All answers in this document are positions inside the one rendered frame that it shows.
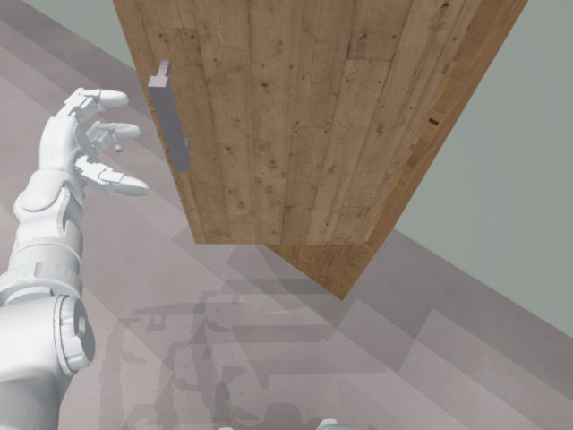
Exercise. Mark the robot left hand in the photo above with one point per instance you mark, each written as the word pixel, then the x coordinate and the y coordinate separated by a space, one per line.
pixel 63 143

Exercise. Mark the robot left upper arm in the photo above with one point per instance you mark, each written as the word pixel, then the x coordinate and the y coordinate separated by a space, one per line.
pixel 43 344

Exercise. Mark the cupboard door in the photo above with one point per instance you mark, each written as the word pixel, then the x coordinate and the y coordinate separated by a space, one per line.
pixel 299 113

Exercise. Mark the robot left forearm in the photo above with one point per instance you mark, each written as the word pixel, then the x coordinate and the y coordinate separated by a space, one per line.
pixel 46 256

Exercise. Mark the handle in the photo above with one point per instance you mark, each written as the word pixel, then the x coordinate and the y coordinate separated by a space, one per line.
pixel 164 104

